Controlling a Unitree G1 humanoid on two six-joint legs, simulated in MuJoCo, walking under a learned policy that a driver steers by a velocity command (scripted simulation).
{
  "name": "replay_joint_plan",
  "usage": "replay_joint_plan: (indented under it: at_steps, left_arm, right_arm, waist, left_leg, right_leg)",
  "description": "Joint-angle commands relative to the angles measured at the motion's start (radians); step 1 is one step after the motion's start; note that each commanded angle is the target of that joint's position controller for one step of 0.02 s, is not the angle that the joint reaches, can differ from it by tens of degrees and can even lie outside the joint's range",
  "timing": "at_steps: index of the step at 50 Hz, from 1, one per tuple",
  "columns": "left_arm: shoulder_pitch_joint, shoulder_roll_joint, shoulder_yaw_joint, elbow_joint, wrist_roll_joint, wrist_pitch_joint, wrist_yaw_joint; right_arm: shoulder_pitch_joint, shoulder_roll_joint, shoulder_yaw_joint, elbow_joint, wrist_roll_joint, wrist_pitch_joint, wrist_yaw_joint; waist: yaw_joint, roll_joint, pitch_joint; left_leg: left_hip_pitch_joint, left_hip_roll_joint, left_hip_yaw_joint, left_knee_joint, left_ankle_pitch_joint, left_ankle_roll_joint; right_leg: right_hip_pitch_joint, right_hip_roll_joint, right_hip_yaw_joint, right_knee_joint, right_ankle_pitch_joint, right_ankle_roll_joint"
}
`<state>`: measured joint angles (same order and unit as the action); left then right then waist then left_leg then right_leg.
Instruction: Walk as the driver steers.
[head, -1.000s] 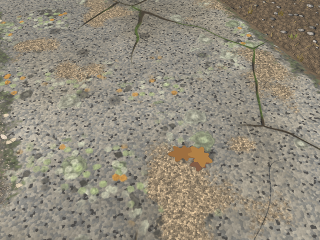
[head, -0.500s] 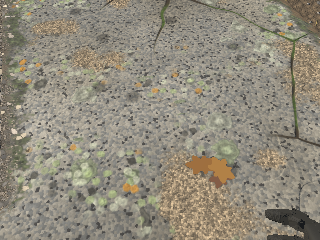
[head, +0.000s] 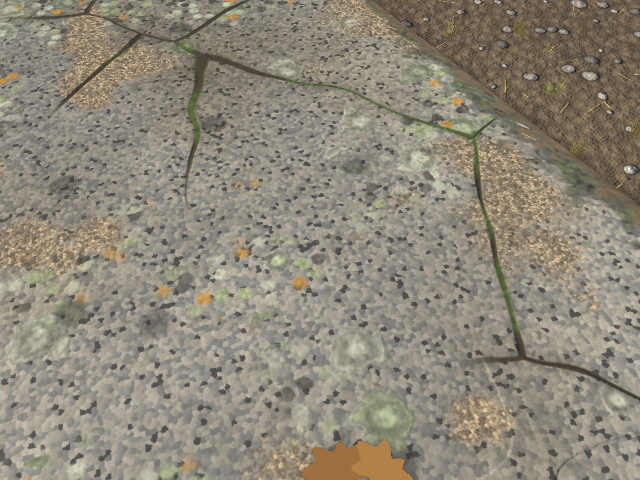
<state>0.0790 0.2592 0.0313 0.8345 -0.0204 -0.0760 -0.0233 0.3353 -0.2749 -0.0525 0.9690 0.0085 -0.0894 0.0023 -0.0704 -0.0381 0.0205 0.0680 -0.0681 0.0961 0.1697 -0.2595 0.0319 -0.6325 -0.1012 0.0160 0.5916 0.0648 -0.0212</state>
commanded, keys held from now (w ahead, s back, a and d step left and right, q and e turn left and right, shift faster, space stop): w+e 0.40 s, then no key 0.60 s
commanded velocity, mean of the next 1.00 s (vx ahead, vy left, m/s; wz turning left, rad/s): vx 0.31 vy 0.00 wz -0.30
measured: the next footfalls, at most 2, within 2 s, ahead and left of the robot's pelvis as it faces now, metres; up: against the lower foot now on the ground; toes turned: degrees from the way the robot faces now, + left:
right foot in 0.10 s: +0.24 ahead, -0.13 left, +0.00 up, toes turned -5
left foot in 0.58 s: +0.55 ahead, +0.01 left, +0.00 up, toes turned -18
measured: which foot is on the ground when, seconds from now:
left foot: down 0.00-0.12, up 0.14-0.56, down 0.58-1.00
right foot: up 0.00-0.08, down 0.10-0.60, up 0.62-0.88, down 0.90-1.00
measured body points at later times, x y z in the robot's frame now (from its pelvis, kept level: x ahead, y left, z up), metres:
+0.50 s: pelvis +0.29 -0.05 +0.00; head +0.32 -0.08 +0.45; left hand +0.39 +0.22 -0.11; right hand +0.45 -0.34 -0.09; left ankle +0.51 +0.06 -0.70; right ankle +0.20 -0.12 -0.74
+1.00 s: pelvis +0.44 -0.06 +0.00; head +0.44 -0.07 +0.45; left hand +0.61 +0.16 -0.12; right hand +0.47 -0.34 -0.13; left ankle +0.51 +0.02 -0.74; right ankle +0.40 -0.20 -0.74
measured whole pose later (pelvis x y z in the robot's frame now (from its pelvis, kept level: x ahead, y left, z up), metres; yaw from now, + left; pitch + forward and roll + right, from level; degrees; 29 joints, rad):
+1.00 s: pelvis +0.44 -0.06 +0.00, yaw -18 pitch -1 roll +1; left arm 0.25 0.25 0.04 0.80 0.02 0.02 0.04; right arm 0.14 -0.23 -0.01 0.90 -0.01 -0.03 0.01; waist -0.01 0.01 0.02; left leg -0.29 -0.03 0.01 0.48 -0.18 0.02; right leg -0.26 -0.03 0.06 0.54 -0.27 0.04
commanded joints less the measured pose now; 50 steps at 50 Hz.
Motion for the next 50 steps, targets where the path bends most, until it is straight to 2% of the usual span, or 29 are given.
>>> replay_joint_plan:
  at_steps: [1, 3, 4, 5, 6, 7, 8, 9, 10, 12, 14, 17, 20, 22, 25, 28, 29, 30, 31, 32, 34, 36, 38, 40, 44, 46, 47, 49, 50]
  left_arm:
    - [-0.112, 0.08, 0.014, -0.11, -0.003, -0.014, -0.023]
    - [-0.025, 0.118, 0.034, -0.108, -0.001, -0.011, -0.032]
    - [0.115, 0.157, 0.06, -0.074, -0.001, -0.008, -0.03]
    - [0.29, 0.235, 0.095, -0.036, -0.002, -0.003, -0.02]
    - [0.36, 0.346, 0.122, -0.033, -0.002, 0.001, -0.016]
    - [0.369, 0.254, 0.094, -0.046, -0.002, -0.002, -0.017]
    - [0.326, 0.208, 0.079, -0.052, 0.007, -0.006, -0.014]
    - [0.257, 0.189, 0.074, -0.072, 0.01, -0.009, -0.011]
    - [0.197, 0.163, 0.066, -0.091, 0.013, -0.007, -0.011]
    - [0.147, 0.137, 0.058, -0.118, 0.024, -0.008, -0.007]
    - [0.161, 0.156, 0.064, -0.12, 0.014, -0.01, 0.004]
    - [0.216, 0.187, 0.075, -0.111, 0.005, -0.007, 0.026]
    - [0.253, 0.188, 0.077, -0.103, 0.001, 0.002, 0.038]
    - [0.28, 0.185, 0.076, -0.086, 0.003, 0.009, 0.042]
    - [0.312, 0.162, 0.07, -0.068, 0.007, 0.024, 0.053]
    - [0.262, 0.142, 0.063, -0.084, 0.015, 0.036, 0.061]
    - [0.264, 0.11, 0.051, -0.105, 0.025, 0.034, 0.058]
    - [0.408, 0.067, 0.035, -0.093, 0.02, 0.029, 0.056]
    - [0.498, 0.094, 0.031, -0.076, 0.012, 0.028, 0.05]
    - [0.45, 0.173, 0.052, -0.065, 0.001, 0.041, 0.049]
    - [0.306, 0.175, 0.059, -0.085, 0.007, 0.079, 0.062]
    - [0.297, 0.121, 0.05, -0.093, 0.019, 0.109, 0.071]
    - [0.31, 0.08, 0.038, -0.081, 0.025, 0.106, 0.075]
    - [0.292, 0.074, 0.034, -0.077, 0.024, 0.1, 0.073]
    - [0.251, 0.078, 0.037, -0.069, 0.038, 0.105, 0.066]
    - [0.209, 0.137, 0.043, -0.102, 0.049, 0.103, 0.072]
    - [0.201, 0.17, 0.055, -0.076, 0.039, 0.101, 0.068]
    - [0.183, 0.095, 0.037, -0.076, 0.045, 0.082, 0.062]
    - [0.176, 0.093, 0.036, -0.076, 0.044, 0.072, 0.06]
  right_arm:
    - [0.017, -0.164, -0.038, -0.027, 0.004, 0.012, -0.009]
    - [-0.015, -0.186, -0.044, -0.041, 0.001, 0.028, -0.014]
    - [-0.032, -0.182, -0.041, -0.054, -0.003, 0.04, -0.02]
    - [-0.017, -0.16, -0.028, -0.082, -0.018, 0.043, -0.03]
    - [0.081, -0.028, 0.018, -0.124, -0.036, 0.016, -0.013]
    - [0.033, -0.086, 0.01, -0.114, -0.016, -0.025, 0.0]
    - [-0.058, -0.151, -0.008, -0.143, 0.023, -0.051, 0.011]
    - [-0.107, -0.146, -0.004, -0.157, 0.025, -0.065, 0.009]
    - [-0.134, -0.143, -0.01, -0.157, 0.005, -0.064, 0.001]
    - [-0.117, -0.138, -0.019, -0.163, -0.013, -0.042, -0.005]
    - [-0.117, -0.111, -0.018, -0.17, -0.023, -0.023, -0.008]
    - [-0.233, -0.09, -0.013, -0.214, -0.025, -0.014, -0.012]
    - [-0.338, -0.069, -0.005, -0.248, -0.015, -0.022, -0.004]
    - [-0.375, -0.073, -0.004, -0.265, -0.015, -0.03, 0.005]
    - [-0.372, -0.098, -0.012, -0.273, -0.022, -0.041, 0.019]
    - [-0.238, -0.133, -0.026, -0.235, -0.037, -0.055, 0.018]
    - [-0.156, -0.175, -0.033, -0.227, -0.057, -0.061, 0.014]
    - [-0.088, -0.222, -0.04, -0.222, -0.073, -0.049, 0.009]
    - [-0.041, -0.161, -0.031, -0.199, -0.035, -0.03, 0.018]
    - [-0.08, -0.129, -0.02, -0.21, -0.008, -0.016, 0.025]
    - [-0.221, -0.066, 0.008, -0.228, -0.016, 0.007, 0.027]
    - [-0.291, -0.074, 0.009, -0.217, -0.033, 0.02, 0.027]
    - [-0.296, -0.095, 0.0, -0.202, -0.039, 0.027, 0.021]
    - [-0.274, -0.106, -0.004, -0.182, -0.028, 0.029, 0.013]
    - [-0.281, -0.085, 0.011, -0.161, -0.013, 0.047, 0.009]
    - [-0.232, -0.062, 0.022, -0.141, -0.027, 0.044, 0.015]
    - [-0.212, -0.064, 0.016, -0.138, -0.024, 0.048, 0.013]
    - [-0.228, -0.072, 0.015, -0.127, -0.021, 0.052, 0.004]
    - [-0.219, -0.065, 0.016, -0.116, -0.019, 0.056, -0.001]
  waist:
    - [0.008, 0.075, 0.06]
    - [0.067, 0.106, -0.008]
    - [0.14, 0.096, -0.089]
    - [0.2, 0.025, -0.2]
    - [0.14, -0.229, -0.321]
    - [0.17, -0.155, -0.387]
    - [0.175, -0.114, -0.255]
    - [0.15, -0.027, -0.171]
    - [0.117, 0.039, -0.104]
    - [0.061, -0.005, -0.078]
    - [0.049, -0.009, -0.067]
    - [0.08, -0.008, -0.027]
    - [0.118, -0.041, -0.013]
    - [0.133, -0.055, -0.004]
    - [0.132, -0.064, -0.03]
    - [0.054, -0.067, -0.089]
    - [0.027, -0.006, -0.198]
    - [0.055, 0.195, -0.33]
    - [0.058, 0.305, -0.45]
    - [0.047, 0.188, -0.362]
    - [0.067, 0.085, -0.16]
    - [0.11, 0.157, -0.084]
    - [0.112, 0.187, -0.099]
    - [0.099, 0.174, -0.148]
    - [0.111, 0.137, -0.107]
    - [0.078, 0.06, -0.053]
    - [0.044, -0.045, -0.014]
    - [0.06, -0.038, 0.01]
    - [0.056, -0.038, 0.011]
  left_leg:
    - [0.032, 0.335, -0.064, 0.01, 0.345, 0.134]
    - [0.058, 0.33, -0.026, 0.171, 0.672, 0.105]
    - [0.019, 0.295, 0.02, 0.365, 0.81, 0.077]
    - [-0.169, 0.25, 0.052, 0.648, 0.673, 0.037]
    - [-0.63, 0.056, 0.03, 1.039, 0.04, -0.04]
    - [-0.782, 0.02, -0.166, 1.163, -0.299, -0.024]
    - [-0.867, 0.077, -0.196, 1.188, -0.228, 0.003]
    - [-0.85, 0.123, -0.185, 1.13, -0.141, 0.013]
    - [-0.803, 0.156, -0.176, 1.042, -0.085, 0.008]
    - [-0.684, 0.184, -0.183, 0.944, -0.041, -0.015]
    - [-0.662, 0.176, -0.164, 0.862, 0.0, -0.049]
    - [-0.693, 0.149, -0.156, 0.65, 0.163, -0.088]
    - [-0.622, 0.104, -0.15, 0.437, 0.332, -0.089]
    - [-0.571, 0.077, -0.135, 0.364, 0.405, -0.078]
    - [-0.539, 0.061, -0.152, 0.3, 0.4, -0.044]
    - [-0.389, 0.063, -0.131, 0.215, 0.428, 0.013]
    - [-0.177, 0.171, -0.205, 0.267, 0.72, 0.059]
    - [0.154, 0.401, -0.451, 0.346, 1.062, 0.232]
    - [0.24, 0.507, -0.646, 0.321, 1.001, 0.318]
    - [0.135, 0.47, -0.617, 0.284, 0.753, 0.286]
    - [-0.137, 0.368, -0.46, 0.194, 0.441, 0.212]
    - [-0.347, 0.285, -0.356, 0.116, 0.331, 0.175]
    - [-0.39, 0.248, -0.28, 0.109, 0.402, 0.18]
    - [-0.351, 0.264, -0.275, 0.118, 0.413, 0.191]
    - [-0.425, 0.222, -0.265, 0.111, -0.023, 0.124]
    - [-0.481, 0.153, -0.23, 0.142, -0.213, 0.032]
    - [-0.425, 0.095, -0.158, 0.164, -0.169, 0.003]
    - [-0.355, 0.096, -0.15, 0.218, -0.077, -0.001]
    - [-0.346, 0.1, -0.151, 0.231, -0.035, 0.005]
  right_leg:
    - [-0.031, 0.017, -0.006, -0.031, -0.091, -0.042]
    - [0.11, 0.075, -0.064, -0.035, -0.181, -0.078]
    - [0.291, 0.123, -0.095, -0.06, -0.171, -0.103]
    - [0.579, 0.06, 0.042, -0.053, -0.145, -0.154]
    - [0.961, -0.187, 0.582, -0.136, -0.342, -0.346]
    - [1.046, -0.236, 0.809, -0.287, -0.412, -0.362]
    - [0.957, -0.206, 0.66, -0.297, -0.362, -0.304]
    - [0.819, -0.165, 0.528, -0.299, -0.257, -0.276]
    - [0.678, -0.127, 0.432, -0.319, -0.153, -0.257]
    - [0.528, -0.082, 0.355, -0.361, -0.017, -0.256]
    - [0.464, -0.059, 0.297, -0.382, 0.04, -0.263]
    - [0.43, -0.029, 0.253, -0.395, 0.028, -0.242]
    - [0.398, 0.009, 0.233, -0.385, -0.084, -0.196]
    - [0.403, 0.008, 0.225, -0.35, 0.003, -0.172]
    - [0.508, -0.019, 0.264, -0.24, 0.095, -0.14]
    - [0.572, 0.008, 0.276, -0.054, 0.249, -0.096]
    - [0.501, 0.066, 0.25, 0.11, 0.136, -0.06]
    - [0.241, 0.184, 0.186, 0.426, -0.334, 0.011]
    - [0.133, 0.209, 0.184, 0.6, -0.784, 0.045]
    - [0.087, 0.163, 0.215, 0.674, -0.757, 0.06]
    - [0.075, 0.098, 0.146, 0.601, -0.657, 0.082]
    - [0.217, 0.059, 0.089, 0.409, -0.578, 0.09]
    - [0.321, 0.067, 0.045, 0.26, -0.531, 0.093]
    - [0.383, 0.063, 0.04, 0.145, -0.43, 0.085]
    - [0.528, 0.076, 0.018, -0.106, -0.226, 0.043]
    - [0.537, -0.023, 0.117, -0.163, -0.19, -0.003]
    - [0.407, 0.005, 0.107, -0.161, -0.381, -0.024]
    - [0.333, 0.026, 0.095, -0.194, -0.424, -0.003]
    - [0.338, 0.033, 0.09, -0.19, -0.365, 0.008]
